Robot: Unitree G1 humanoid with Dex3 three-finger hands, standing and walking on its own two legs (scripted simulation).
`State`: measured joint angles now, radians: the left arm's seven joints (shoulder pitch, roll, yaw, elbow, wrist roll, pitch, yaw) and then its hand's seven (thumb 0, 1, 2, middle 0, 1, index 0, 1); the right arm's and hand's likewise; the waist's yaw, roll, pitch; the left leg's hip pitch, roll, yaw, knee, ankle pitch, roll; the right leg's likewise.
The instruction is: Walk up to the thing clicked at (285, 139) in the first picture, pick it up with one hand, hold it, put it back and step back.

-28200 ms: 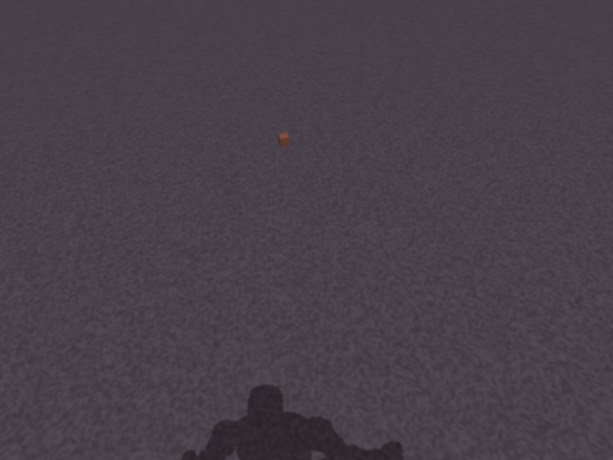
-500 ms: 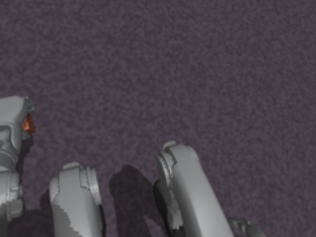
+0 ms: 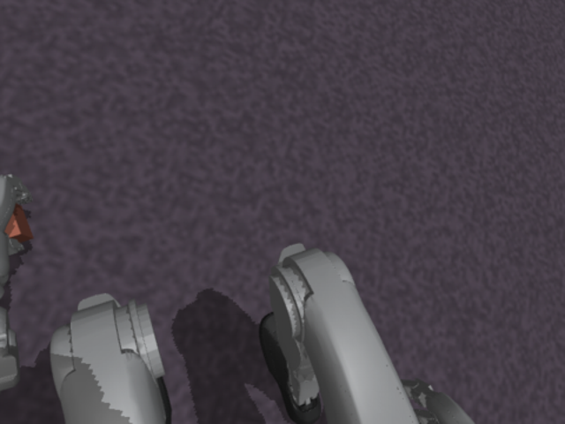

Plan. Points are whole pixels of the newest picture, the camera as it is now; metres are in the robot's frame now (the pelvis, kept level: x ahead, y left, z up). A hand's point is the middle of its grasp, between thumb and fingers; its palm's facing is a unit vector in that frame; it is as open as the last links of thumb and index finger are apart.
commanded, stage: rest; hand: left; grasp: from above
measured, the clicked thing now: out of the picture +0.44 +0.30 -0.24
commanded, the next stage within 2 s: open in 1.20 s
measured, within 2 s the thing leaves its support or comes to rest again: rests again in 0.78 s
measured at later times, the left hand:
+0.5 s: hand (6, 230) +0.43 +0.30 -0.24, palm faces -0.44 -0.14 -0.89, open 8.1 cm
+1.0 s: hand (17, 229) +0.44 +0.29 -0.26, palm faces -0.44 -0.14 -0.89, open 8.1 cm
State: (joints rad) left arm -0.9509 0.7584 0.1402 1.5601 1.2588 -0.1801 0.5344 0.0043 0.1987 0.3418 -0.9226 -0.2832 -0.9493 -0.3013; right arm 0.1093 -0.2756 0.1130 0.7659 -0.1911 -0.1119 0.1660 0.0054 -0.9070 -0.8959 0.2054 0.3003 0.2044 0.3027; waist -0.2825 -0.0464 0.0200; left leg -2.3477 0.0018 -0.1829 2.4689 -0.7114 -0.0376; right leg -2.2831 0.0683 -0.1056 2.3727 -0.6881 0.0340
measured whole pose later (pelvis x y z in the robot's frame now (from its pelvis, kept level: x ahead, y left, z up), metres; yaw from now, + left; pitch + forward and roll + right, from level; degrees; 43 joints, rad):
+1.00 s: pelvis -0.01 +0.01 -0.01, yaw -4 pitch +28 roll -13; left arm -0.99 0.92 0.16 1.74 1.28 -0.21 0.66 0.00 0.20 0.34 -0.92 -0.29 -0.95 -0.31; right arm 0.10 -0.33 0.25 0.74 -0.26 -0.26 0.27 0.01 -0.91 -0.90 0.20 0.30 0.20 0.30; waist -0.36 -0.12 0.13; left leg -2.34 0.00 -0.26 2.56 -0.72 -0.03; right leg -2.25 0.09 -0.17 2.39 -0.67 0.05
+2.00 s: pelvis -0.01 +0.01 -0.01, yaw -5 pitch +27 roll -14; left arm -1.00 0.98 0.12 1.77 1.24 -0.22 0.67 0.00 -0.20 0.72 -0.40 -0.65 -0.39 -0.67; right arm 0.08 -0.35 0.29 0.71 -0.26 -0.28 0.28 0.01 -0.90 -0.90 0.20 0.30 0.20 0.30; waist -0.37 -0.14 0.16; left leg -2.32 0.01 -0.28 2.55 -0.72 -0.03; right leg -2.22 0.10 -0.19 2.36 -0.66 0.06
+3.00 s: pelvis -0.01 +0.01 +0.02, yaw -1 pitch +33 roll -10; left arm -0.85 0.70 0.02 1.30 1.14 -0.06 0.42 0.00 -0.34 0.87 -0.23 -0.84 -0.23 -0.84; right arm 0.12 -0.30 0.10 0.74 -0.13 -0.16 0.27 0.01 -0.90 -0.90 0.20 0.30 0.20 0.30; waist -0.22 0.01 -0.08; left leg -2.30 0.01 -0.18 2.41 -0.70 -0.02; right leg -2.22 0.06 -0.11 2.30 -0.67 0.04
